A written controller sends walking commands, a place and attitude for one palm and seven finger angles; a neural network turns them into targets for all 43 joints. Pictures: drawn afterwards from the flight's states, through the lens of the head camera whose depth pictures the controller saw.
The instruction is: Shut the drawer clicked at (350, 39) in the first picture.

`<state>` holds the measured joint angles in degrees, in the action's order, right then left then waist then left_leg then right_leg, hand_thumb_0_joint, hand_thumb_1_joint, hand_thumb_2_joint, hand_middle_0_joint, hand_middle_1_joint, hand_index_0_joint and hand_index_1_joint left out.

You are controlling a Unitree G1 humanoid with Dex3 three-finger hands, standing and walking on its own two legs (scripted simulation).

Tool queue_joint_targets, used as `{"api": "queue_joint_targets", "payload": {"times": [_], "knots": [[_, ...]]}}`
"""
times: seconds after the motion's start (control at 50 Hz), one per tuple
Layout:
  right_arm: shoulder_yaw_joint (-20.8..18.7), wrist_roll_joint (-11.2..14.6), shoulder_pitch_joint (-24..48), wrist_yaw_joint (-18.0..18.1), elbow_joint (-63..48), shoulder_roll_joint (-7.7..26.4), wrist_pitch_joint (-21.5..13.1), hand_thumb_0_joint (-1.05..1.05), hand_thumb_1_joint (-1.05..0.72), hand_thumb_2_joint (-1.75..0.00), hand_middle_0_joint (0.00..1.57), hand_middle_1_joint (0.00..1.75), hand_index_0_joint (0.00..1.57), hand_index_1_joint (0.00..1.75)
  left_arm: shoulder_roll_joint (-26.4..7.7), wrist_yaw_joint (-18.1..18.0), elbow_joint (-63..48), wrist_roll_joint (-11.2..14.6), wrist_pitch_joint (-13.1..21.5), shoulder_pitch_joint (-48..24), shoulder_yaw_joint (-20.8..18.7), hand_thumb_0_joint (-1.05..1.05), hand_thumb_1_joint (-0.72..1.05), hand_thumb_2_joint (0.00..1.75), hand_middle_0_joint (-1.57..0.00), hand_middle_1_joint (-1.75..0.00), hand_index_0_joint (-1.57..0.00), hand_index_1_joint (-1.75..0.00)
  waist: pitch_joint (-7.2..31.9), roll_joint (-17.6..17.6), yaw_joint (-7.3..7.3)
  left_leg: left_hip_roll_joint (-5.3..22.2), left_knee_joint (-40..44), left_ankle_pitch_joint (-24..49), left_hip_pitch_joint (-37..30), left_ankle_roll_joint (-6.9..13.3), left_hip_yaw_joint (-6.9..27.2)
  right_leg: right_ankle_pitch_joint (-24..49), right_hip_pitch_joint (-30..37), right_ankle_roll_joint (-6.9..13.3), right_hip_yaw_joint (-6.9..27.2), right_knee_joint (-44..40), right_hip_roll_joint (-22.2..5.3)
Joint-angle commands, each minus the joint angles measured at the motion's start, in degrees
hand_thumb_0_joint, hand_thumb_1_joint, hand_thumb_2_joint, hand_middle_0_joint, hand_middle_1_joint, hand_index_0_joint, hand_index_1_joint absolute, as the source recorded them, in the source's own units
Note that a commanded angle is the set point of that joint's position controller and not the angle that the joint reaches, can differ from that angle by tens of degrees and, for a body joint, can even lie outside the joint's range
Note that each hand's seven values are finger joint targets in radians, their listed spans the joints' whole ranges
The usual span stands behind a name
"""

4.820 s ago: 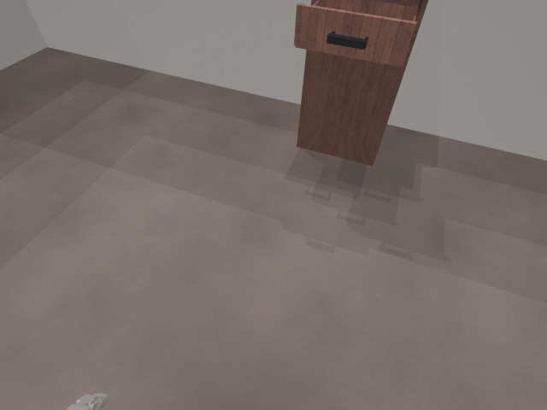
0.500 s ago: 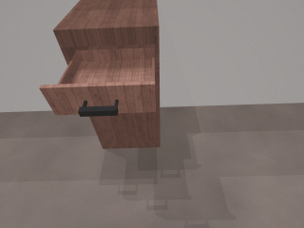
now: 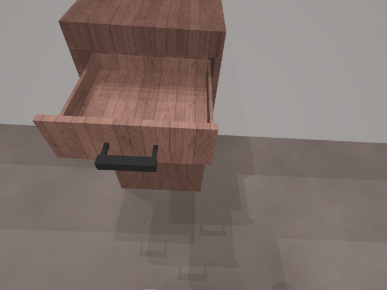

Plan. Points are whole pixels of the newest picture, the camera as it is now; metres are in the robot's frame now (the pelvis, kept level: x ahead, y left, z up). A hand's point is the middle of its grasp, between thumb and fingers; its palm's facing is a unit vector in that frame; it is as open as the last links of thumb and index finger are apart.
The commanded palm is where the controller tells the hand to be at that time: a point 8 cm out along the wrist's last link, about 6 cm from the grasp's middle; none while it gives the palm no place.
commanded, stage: take the last steps up to it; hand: left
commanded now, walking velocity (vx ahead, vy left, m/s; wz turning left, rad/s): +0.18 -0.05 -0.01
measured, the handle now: (128, 155) +0.39 +0.19 +0.02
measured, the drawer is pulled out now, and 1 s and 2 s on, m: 0.30 0.30 0.30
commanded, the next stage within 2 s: come to a stop and stand still in 0.16 s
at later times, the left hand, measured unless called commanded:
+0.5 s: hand (142, 266) +0.19 +0.13 -0.15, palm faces +0.03 -0.97 -0.24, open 7.2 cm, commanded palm none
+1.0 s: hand out of the picture +0.08 +0.21 -0.17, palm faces +0.04 -0.98 -0.22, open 7.4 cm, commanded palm none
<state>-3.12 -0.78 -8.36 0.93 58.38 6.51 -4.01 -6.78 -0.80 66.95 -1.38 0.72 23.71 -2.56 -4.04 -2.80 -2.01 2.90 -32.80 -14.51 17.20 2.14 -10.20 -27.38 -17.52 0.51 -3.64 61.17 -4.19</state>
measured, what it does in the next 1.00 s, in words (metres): steps on the spot: right foot, then left foot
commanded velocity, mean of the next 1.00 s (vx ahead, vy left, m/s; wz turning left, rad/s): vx -0.03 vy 0.03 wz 0.00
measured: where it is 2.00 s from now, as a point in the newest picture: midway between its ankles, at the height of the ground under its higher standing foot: outside the picture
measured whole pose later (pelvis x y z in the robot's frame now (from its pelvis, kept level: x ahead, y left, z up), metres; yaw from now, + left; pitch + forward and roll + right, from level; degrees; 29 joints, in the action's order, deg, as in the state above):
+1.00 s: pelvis +0.07 +0.02 +0.01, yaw -1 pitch +0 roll +1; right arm -1.2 -0.7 -9.1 1.7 59.2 8.0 0.1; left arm -11.1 -2.0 61.9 -1.3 -2.7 14.9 -1.9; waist -2.2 -2.5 -1.5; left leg -1.6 -22.7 -10.3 12.7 3.0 -5.7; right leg -25.1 -14.3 -1.9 -0.8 40.5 -3.1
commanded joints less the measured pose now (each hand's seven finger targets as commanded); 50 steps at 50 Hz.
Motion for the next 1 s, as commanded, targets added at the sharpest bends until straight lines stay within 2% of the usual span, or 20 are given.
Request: {"api": "queue_joint_targets", "payload": {"times": [0.0,0.08,0.16,0.22,0.24,0.28,0.3,0.32,0.38,0.5,0.6,0.64,0.66,0.68,0.7,0.72,0.76,0.82,0.92,0.98], "knots": [[-0.53,-0.74,-8.82,0.74,1.01,6.74,0.05,0.0,-0.9,-0.9,0.2,0.3,0.2,0.3,-1.76,0.54,-5.09,-0.36,0.7,-0.7,-0.86,0.0,0.9,0.9,-0.2,-0.3,-0.2,-0.3,0.19,7.86,2.03,16.39,21.35,9.18,-4.88,6.98,14.45,6.08,-11.05,-0.76,1.97,2.0,-3.69],[-0.59,-0.81,-7.66,0.51,0.42,8.38,0.35,0.0,-0.9,-0.9,0.2,0.3,0.2,0.3,-1.96,0.77,-7.14,-0.2,-0.34,-3.21,-0.65,0.0,0.9,0.9,-0.2,-0.3,-0.2,-0.3,-0.04,9.08,1.29,14.64,21.66,10.13,-3.26,7.27,9.5,8.49,-7.46,-1.52,0.04,-10.72,-3.24],[-1.25,-1.06,-7.78,0.11,0.8,10.19,1.42,0.0,-0.9,-0.9,0.2,0.3,0.2,0.3,-3.62,1.0,-9.61,-0.28,-0.39,-7.92,-0.69,0.0,0.9,0.9,-0.2,-0.3,-0.2,-0.3,-1.33,10.09,1.83,14.45,20.76,1.15,-2.21,6.93,10.82,9.8,-3.79,-1.62,-1.96,-19.93,-1.38],[-1.21,-0.95,-7.49,-0.08,1.43,10.47,2.11,0.0,-0.9,-0.9,0.2,0.3,0.2,0.3,-5.16,1.0,-8.6,-0.38,0.23,-5.85,-0.91,0.0,0.9,0.9,-0.2,-0.3,-0.2,-0.3,0.28,7.63,0.08,11.9,13.93,-2.24,-1.35,3.85,9.01,14.94,4.91,-1.81,-4.47,-29.87,1.1],[-0.88,-0.69,-8.0,-0.16,1.69,9.22,2.14,0.0,-0.9,-0.9,0.2,0.3,0.2,0.3,-6.8,0.75,-7.91,-0.43,0.75,-3.79,-1.11,0.0,0.9,0.9,-0.2,-0.3,-0.2,-0.3,1.1,4.32,-0.87,9.01,8.63,-3.85,0.28,1.6,6.73,16.14,9.72,-1.42,-2.56,-35.01,0.09],[0.78,-0.04,-9.97,-0.27,0.71,3.83,2.29,0.0,-0.9,-0.9,0.2,0.3,0.2,0.3,-13.85,-0.32,-7.01,-0.18,1.74,-1.09,-1.79,0.0,0.9,0.9,-0.2,-0.3,-0.2,-0.3,3.68,-13.09,-0.84,0.55,-7.45,-17.39,9.67,-3.52,0.82,33.84,17.46,5.53,16.71,-43.41,-17.69],[0.8,-0.02,-9.67,0.26,1.14,5.81,3.16,0.0,-0.9,-0.9,0.2,0.3,0.2,0.3,-14.02,-0.48,-7.29,0.5,2.19,-2.1,-1.47,0.0,0.9,0.9,-0.2,-0.3,-0.2,-0.3,5.89,-13.98,-1.06,1.71,-11.83,-20.28,4.74,-3.75,5.73,44.78,12.95,7.51,17.62,-44.7,-18.66],[0.73,0.24,-9.86,0.57,2.14,5.78,3.43,0.0,-0.9,-0.9,0.2,0.3,0.2,0.3,-12.26,-0.87,-7.39,0.46,2.22,-5.95,-0.92,0.0,0.9,0.9,-0.2,-0.3,-0.2,-0.3,4.94,-12.09,0.49,2.15,-13.62,-18.24,3.47,-3.95,7.37,54.18,11.39,8.98,15.46,-42.98,-17.64],[0.87,0.92,-10.94,1.01,4.02,4.75,4.74,0.0,-0.9,-0.9,0.2,0.3,0.2,0.3,-12.06,-1.99,-8.5,0.2,1.14,-10.03,-0.96,0.0,0.9,0.9,-0.2,-0.3,-0.2,-0.3,6.6,-3.23,1.48,0.95,-14.55,-14.82,2.96,-4.46,8.38,66.27,13.13,9.7,8.67,-37.78,-15.72],[-0.72,0.25,-7.91,0.52,0.62,6.42,7.01,0.0,-0.9,-0.9,0.2,0.3,0.2,0.3,-13.55,-2.51,-10.47,-0.17,-0.8,-11.28,-2.68,0.0,0.9,0.9,-0.2,-0.3,-0.2,-0.3,5.37,-4.89,0.66,-0.83,-21.74,-11.85,6.65,-5.5,9.48,57.59,10.82,10.88,6.87,-39.36,-16.35],[-0.64,0.45,-7.27,0.14,-1.46,6.23,6.38,0.0,-0.9,-0.9,0.2,0.3,0.2,0.3,-14.11,-2.15,-11.91,-0.54,-1.42,-13.2,-2.94,0.0,0.9,0.9,-0.2,-0.3,-0.2,-0.3,6.74,-7.43,1.39,-1.01,-10.16,-9.21,1.5,-4.96,8.38,44.52,8.36,9.67,6.58,-39.03,-14.06],[-0.47,0.26,-9.19,0.17,-0.98,6.28,5.78,0.0,-0.9,-0.9,0.2,0.3,0.2,0.3,-14.03,-1.97,-11.61,-0.2,-1.72,-13.53,-2.9,0.0,0.9,0.9,-0.2,-0.3,-0.2,-0.3,7.37,-7.48,2.58,-1.44,1.11,-1.49,-4.9,-4.69,6.76,36.47,5.73,6.95,5.99,-36.75,-12.11],[-0.42,0.25,-10.94,0.05,-0.23,6.57,5.3,0.0,-0.9,-0.9,0.2,0.3,0.2,0.3,-13.43,-1.78,-11.62,0.06,-1.9,-13.72,-2.69,0.0,0.9,0.9,-0.2,-0.3,-0.2,-0.3,7.4,-5.32,3.39,-0.98,7.72,4.73,-9.95,-4.45,6.27,29.43,2.82,4.87,4.71,-34.62,-10.21],[-0.7,-0.09,-10.86,0.08,-0.64,9.42,4.69,0.0,-0.9,-0.9,0.2,0.3,0.2,0.3,-11.0,-1.57,-11.97,0.39,-2.29,-12.07,-2.18,0.0,0.9,0.9,-0.2,-0.3,-0.2,-0.3,7.52,4.13,2.98,3.91,11.78,9.6,-13.03,-2.92,11.11,20.34,-1.08,2.14,2.53,-29.42,-6.08],[-1.06,-0.58,-9.03,0.12,-2.18,13.12,4.43,0.0,-0.9,-0.9,0.2,0.3,0.2,0.3,-7.74,-1.44,-12.53,0.64,-2.62,-10.62,-1.59,0.0,0.9,0.9,-0.2,-0.3,-0.2,-0.3,5.44,17.23,2.14,14.12,16.15,18.88,-8.11,1.61,22.37,4.25,-3.89,-1.05,-1.7,-23.73,-0.14],[-0.87,-0.74,-5.5,0.3,-3.28,13.68,4.7,0.0,-0.9,-0.9,0.2,0.3,0.2,0.3,-7.93,-1.57,-12.43,0.43,-2.95,-11.46,-1.36,0.0,0.9,0.9,-0.2,-0.3,-0.2,-0.3,4.04,17.96,2.2,16.88,19.64,15.61,-1.4,6.09,25.16,-4.08,-2.53,-1.37,0.82,-14.85,1.72],[-0.26,-0.79,-1.38,1.25,-3.83,12.36,4.36,0.0,-0.9,-0.9,0.2,0.3,0.2,0.3,-8.73,-1.38,-11.09,0.09,-3.48,-11.12,-1.5,0.0,0.9,0.9,-0.2,-0.3,-0.2,-0.3,1.53,16.52,0.67,14.24,20.42,11.88,0.79,6.92,22.82,-2.09,-3.77,-0.79,5.51,-6.22,1.68],[0.43,-0.34,-0.61,1.4,-3.33,10.69,3.99,0.0,-0.9,-0.9,0.2,0.3,0.2,0.3,-8.3,-1.09,-8.45,0.05,-3.07,-7.58,-1.05,0.0,0.9,0.9,-0.2,-0.3,-0.2,-0.3,3.06,10.34,0.14,10.47,18.78,13.88,-5.28,6.35,16.94,2.29,-5.44,-1.65,5.14,-4.95,1.64],[-0.02,0.0,-5.08,1.4,-0.33,10.98,3.76,0.0,-0.9,-0.9,0.2,0.3,0.2,0.3,-6.91,-1.25,-8.05,0.27,-2.45,-8.46,0.57,0.0,0.9,0.9,-0.2,-0.3,-0.2,-0.3,5.55,9.63,2.65,11.46,17.32,20.84,-13.58,7.53,17.77,0.25,-1.9,-2.53,2.76,-20.78,0.55],[0.05,0.35,-5.08,1.18,0.94,10.72,3.66,0.0,-0.9,-0.9,0.2,0.3,0.2,0.3,-6.5,-1.49,-5.75,0.41,-1.86,-4.33,0.94,0.0,0.9,0.9,-0.2,-0.3,-0.2,-0.3,5.88,7.57,1.32,9.79,15.19,18.64,-11.3,5.7,17.0,8.83,5.32,-2.09,2.13,-34.45,0.76]]}}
